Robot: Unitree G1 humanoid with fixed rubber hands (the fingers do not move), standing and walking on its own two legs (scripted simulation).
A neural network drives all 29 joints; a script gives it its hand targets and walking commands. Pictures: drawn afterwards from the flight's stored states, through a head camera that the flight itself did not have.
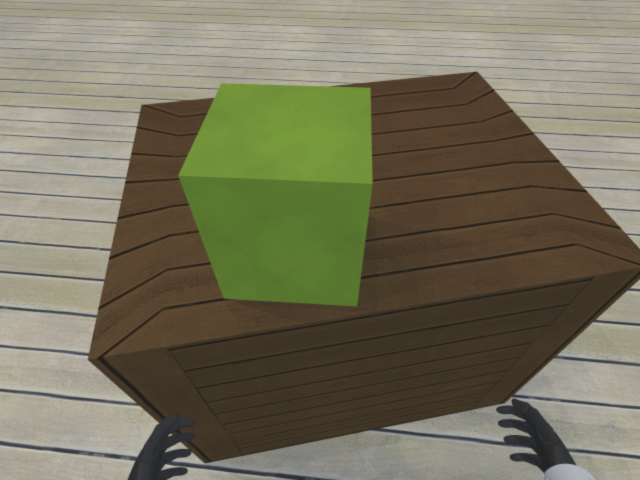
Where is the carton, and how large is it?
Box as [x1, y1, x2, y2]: [178, 83, 372, 305]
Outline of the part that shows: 221,83 178,176 223,297 237,299 356,305 372,183 370,88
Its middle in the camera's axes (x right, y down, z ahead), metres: -0.04 -0.07 +0.58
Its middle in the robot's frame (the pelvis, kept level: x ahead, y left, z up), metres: +0.48 +0.05 +0.07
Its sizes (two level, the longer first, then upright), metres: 0.210 0.200 0.250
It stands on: a pedestal, 0.70 m high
